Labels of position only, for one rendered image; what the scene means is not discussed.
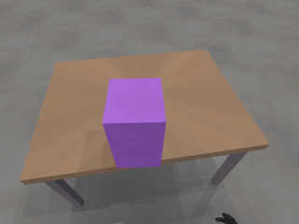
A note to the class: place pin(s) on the carton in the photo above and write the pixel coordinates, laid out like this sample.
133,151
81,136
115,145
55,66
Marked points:
134,121

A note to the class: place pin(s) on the table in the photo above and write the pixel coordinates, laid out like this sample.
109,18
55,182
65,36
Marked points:
204,117

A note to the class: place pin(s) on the robot right hand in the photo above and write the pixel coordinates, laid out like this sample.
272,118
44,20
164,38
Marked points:
227,219

